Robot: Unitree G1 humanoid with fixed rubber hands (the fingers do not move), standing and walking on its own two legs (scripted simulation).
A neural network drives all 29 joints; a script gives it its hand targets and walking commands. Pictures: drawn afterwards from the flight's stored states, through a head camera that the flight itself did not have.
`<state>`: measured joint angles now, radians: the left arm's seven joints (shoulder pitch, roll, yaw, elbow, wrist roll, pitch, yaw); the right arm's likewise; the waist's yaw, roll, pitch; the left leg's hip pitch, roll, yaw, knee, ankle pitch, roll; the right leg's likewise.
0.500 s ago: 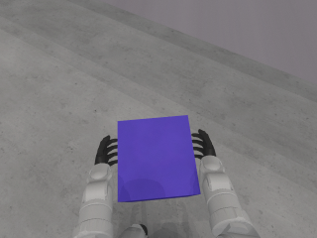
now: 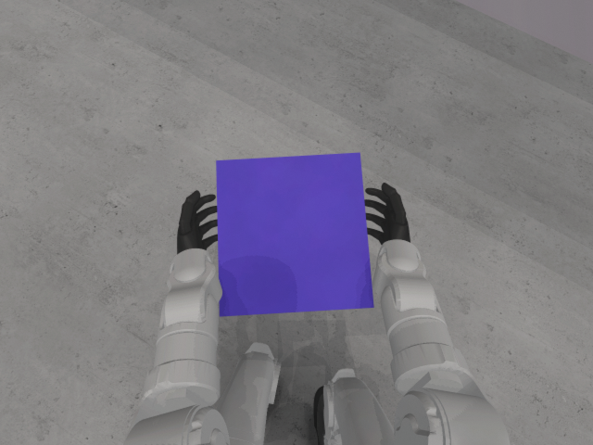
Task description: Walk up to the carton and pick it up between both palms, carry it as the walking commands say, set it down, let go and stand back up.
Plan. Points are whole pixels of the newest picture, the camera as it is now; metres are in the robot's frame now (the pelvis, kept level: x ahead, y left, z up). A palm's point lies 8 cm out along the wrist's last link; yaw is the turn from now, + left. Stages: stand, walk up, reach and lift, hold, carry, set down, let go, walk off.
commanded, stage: set down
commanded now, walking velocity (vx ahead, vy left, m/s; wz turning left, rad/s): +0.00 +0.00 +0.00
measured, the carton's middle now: (293, 241) +0.40 +0.05 -0.16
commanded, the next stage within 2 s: none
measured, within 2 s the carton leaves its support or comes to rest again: neither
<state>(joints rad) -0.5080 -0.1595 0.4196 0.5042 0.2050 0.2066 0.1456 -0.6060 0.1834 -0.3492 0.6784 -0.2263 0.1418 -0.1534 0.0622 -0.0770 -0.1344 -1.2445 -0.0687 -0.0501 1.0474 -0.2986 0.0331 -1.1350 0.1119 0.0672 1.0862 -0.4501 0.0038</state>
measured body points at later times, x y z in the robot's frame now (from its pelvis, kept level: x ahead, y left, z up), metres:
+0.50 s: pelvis +0.00 +0.00 -0.06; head +0.21 +0.04 +0.33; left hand +0.38 +0.20 -0.16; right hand +0.43 -0.08 -0.15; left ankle +0.09 +0.09 -0.64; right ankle +0.02 -0.12 -0.64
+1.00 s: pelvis -0.03 -0.01 -0.14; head +0.24 +0.03 +0.22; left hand +0.41 +0.21 -0.25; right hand +0.45 -0.07 -0.24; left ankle +0.09 +0.09 -0.64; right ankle +0.02 -0.12 -0.64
